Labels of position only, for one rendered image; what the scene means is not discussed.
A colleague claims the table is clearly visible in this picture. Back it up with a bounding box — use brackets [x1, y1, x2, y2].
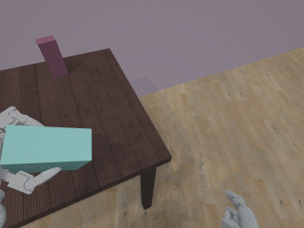
[0, 48, 172, 228]

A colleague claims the left robot hand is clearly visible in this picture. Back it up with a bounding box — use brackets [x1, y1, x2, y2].
[0, 106, 62, 195]

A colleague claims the sponge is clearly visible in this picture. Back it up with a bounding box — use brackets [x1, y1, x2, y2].
[0, 124, 92, 174]

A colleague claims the right robot hand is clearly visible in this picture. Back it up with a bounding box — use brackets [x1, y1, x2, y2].
[221, 190, 259, 228]

